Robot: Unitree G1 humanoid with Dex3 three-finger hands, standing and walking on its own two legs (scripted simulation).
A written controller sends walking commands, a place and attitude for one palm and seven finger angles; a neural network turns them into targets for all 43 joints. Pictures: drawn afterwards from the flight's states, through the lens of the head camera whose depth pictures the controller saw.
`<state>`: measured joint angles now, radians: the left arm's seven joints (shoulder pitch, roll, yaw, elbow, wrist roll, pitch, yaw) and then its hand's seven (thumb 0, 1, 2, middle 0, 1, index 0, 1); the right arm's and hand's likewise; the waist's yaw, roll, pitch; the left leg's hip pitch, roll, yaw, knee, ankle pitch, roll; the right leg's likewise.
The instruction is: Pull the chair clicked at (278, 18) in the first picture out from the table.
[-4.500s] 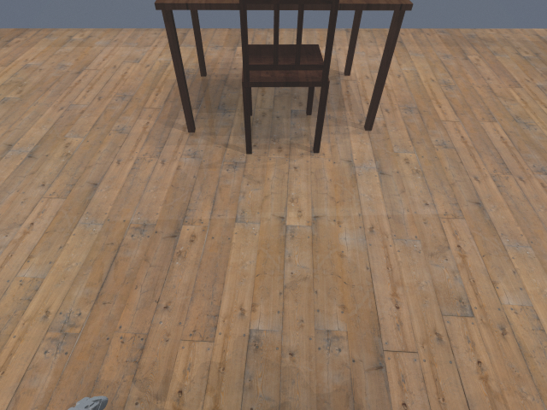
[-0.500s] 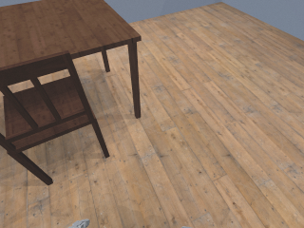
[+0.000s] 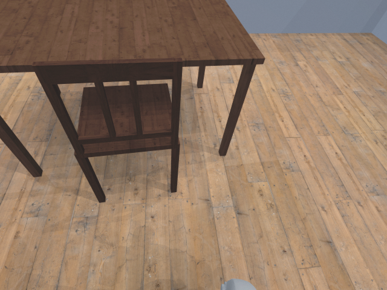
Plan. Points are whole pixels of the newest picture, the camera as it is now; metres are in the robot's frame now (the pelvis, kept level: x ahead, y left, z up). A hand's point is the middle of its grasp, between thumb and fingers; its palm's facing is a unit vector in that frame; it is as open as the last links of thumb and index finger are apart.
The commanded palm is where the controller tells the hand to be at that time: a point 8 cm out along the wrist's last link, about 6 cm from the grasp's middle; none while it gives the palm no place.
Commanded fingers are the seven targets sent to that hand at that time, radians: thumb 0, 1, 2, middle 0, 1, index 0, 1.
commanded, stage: turn to face it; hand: left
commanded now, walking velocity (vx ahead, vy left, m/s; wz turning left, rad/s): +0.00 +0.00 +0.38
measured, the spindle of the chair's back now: (106, 111) +0.66 +0.33 -0.11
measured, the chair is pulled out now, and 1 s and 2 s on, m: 0.00 0.00 0.00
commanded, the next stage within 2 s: take the last steps up to it in 0.34 s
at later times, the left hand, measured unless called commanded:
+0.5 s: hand out of the picture +0.02 +0.13 -0.15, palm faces +0.23 -0.94 -0.26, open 7.4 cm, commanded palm none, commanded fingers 0.00 0.90 0.90 -0.20 -0.30 -0.20 -0.30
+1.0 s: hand out of the picture -0.06 +0.15 -0.17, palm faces +0.32 -0.93 -0.16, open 7.4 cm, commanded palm none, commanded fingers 0.00 0.90 0.90 -0.20 -0.30 -0.20 -0.30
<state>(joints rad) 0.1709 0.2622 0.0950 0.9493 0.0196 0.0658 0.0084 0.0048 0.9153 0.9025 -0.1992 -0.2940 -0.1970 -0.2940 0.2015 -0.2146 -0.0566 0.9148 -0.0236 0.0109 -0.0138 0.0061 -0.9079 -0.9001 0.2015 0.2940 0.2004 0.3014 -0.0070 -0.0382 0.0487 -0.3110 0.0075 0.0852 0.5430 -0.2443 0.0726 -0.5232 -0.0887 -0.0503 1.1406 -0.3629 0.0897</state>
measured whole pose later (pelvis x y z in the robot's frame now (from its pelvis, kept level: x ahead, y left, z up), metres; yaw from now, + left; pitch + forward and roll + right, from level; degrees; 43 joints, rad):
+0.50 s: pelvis +0.00 -0.07 +0.00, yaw +12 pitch -1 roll +2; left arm 0.23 0.14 0.02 0.95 0.02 0.02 0.02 0.01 0.91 0.90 -0.20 -0.29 -0.20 -0.29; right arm 0.20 -0.23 -0.07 0.99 -0.02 0.07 0.01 0.01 -0.91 -0.90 0.20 0.29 0.20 0.30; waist -0.01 0.06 0.05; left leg -0.45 -0.03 -0.03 1.01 -0.40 -0.02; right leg -0.21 -0.03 -0.08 0.49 -0.27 -0.04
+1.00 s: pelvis +0.04 -0.01 +0.01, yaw +15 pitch +0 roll +0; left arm 0.39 0.19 0.05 1.14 0.03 0.02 -0.02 0.01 0.91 0.90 -0.20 -0.29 -0.20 -0.29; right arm 0.27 -0.16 -0.03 1.04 -0.02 -0.05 -0.02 0.00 -0.94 -0.90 0.20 0.29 0.20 0.30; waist 0.03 -0.03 0.02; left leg -0.10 0.02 0.11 0.40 -0.29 0.01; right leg -0.42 -0.08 -0.07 0.98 -0.37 0.00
